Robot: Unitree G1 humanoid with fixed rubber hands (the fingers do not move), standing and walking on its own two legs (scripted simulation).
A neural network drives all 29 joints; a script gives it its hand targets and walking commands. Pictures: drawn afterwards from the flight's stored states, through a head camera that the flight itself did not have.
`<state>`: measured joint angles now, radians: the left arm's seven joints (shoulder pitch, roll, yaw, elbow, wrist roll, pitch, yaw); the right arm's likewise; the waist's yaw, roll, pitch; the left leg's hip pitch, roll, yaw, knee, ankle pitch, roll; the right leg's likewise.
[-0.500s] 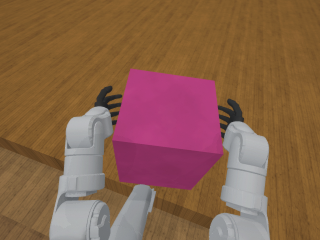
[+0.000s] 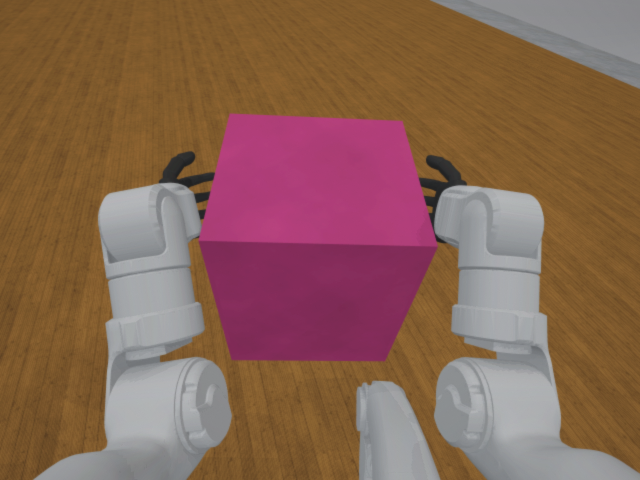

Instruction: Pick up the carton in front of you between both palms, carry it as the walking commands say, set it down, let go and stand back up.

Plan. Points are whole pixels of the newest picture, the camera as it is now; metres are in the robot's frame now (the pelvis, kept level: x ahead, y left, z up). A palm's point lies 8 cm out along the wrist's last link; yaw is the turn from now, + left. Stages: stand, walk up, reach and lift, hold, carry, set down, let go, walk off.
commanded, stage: carry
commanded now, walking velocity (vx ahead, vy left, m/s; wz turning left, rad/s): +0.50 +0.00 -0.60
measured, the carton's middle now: (312, 246) +0.38 -0.02 +0.14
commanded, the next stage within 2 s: none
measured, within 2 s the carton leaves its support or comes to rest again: neither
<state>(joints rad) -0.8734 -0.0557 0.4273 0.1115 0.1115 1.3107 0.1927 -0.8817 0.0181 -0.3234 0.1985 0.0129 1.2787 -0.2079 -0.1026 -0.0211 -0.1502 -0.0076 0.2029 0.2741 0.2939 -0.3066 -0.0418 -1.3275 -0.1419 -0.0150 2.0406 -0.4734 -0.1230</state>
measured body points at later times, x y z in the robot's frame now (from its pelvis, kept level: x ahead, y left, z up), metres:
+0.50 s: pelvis +0.36 -0.07 +0.15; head +0.41 -0.08 +0.60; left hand +0.72 +0.07 +0.27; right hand +0.71 -0.24 +0.26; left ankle +0.49 +0.01 -0.49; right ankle +0.26 -0.17 -0.57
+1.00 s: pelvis +0.69 -0.02 +0.18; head +0.68 +0.01 +0.62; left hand +0.97 +0.21 +0.28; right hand +1.04 -0.09 +0.29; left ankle +0.63 -0.04 -0.58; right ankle +0.86 -0.21 -0.47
